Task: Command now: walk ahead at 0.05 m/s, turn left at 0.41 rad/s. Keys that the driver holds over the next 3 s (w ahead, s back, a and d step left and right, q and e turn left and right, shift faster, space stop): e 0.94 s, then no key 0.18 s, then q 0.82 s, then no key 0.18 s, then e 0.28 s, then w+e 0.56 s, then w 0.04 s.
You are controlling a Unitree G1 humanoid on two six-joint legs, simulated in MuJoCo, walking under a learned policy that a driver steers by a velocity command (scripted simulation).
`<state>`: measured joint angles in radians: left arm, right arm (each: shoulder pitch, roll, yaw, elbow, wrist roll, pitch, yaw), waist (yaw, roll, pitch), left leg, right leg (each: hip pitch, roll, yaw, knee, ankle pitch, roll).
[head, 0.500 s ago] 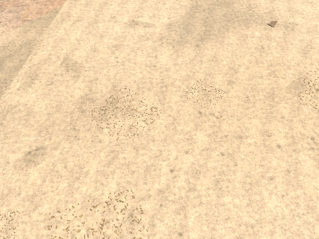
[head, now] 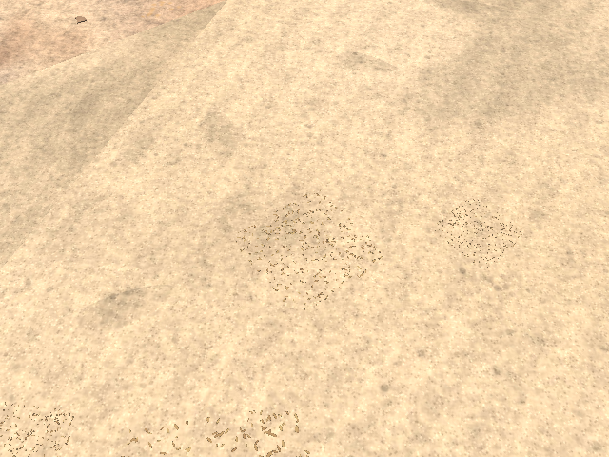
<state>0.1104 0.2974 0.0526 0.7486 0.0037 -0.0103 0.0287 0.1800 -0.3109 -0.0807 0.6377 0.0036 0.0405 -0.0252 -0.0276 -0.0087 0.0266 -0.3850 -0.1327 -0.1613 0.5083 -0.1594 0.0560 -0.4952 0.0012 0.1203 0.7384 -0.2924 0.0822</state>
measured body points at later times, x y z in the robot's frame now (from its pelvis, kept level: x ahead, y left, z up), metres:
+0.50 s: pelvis +0.04 -0.03 +0.00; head +0.06 -0.03 +0.45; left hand +0.23 +0.23 -0.09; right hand +0.13 -0.33 -0.10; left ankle +0.05 +0.09 -0.73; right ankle +0.03 -0.14 -0.70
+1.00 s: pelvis +0.03 -0.08 +0.01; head +0.05 -0.12 +0.46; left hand +0.28 +0.12 -0.07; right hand +0.07 -0.41 -0.10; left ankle +0.11 +0.06 -0.68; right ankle +0.01 -0.17 -0.73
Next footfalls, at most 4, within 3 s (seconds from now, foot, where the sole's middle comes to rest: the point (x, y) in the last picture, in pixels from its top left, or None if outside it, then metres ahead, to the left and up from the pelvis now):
0.06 right None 0.09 -0.15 -0.77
0.68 right None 0.05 -0.18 -0.77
1.16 left None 0.14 0.03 -0.77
1.82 left None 0.12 0.08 -0.77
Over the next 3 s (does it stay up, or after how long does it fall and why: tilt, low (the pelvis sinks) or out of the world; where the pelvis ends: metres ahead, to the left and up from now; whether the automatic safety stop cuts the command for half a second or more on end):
stays up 0.22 -0.16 0.01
